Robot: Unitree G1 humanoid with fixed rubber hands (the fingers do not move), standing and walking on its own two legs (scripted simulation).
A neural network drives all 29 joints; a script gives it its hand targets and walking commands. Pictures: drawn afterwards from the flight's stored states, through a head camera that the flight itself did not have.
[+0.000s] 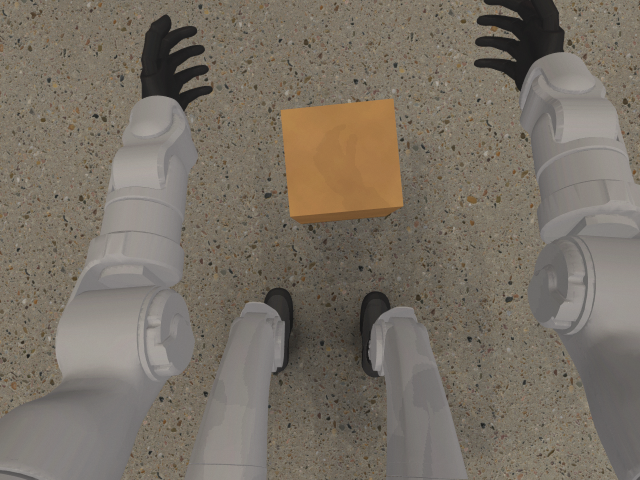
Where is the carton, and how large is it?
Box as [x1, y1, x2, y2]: [281, 99, 402, 223]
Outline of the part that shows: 393,99 281,110 289,210 291,217 300,223 384,216 402,206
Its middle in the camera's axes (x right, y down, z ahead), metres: +0.05 -0.15 +0.84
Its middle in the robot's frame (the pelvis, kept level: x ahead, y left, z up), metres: +0.51 -0.01 -0.52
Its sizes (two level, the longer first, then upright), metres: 0.210 0.200 0.250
